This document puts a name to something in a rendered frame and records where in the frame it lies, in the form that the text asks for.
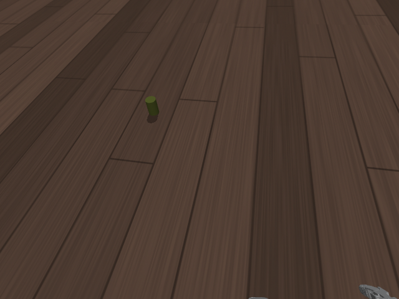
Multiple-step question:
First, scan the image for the can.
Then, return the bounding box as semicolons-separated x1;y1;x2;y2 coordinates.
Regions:
145;96;159;116

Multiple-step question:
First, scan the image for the right robot hand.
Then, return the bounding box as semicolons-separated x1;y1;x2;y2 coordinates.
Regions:
359;285;397;299

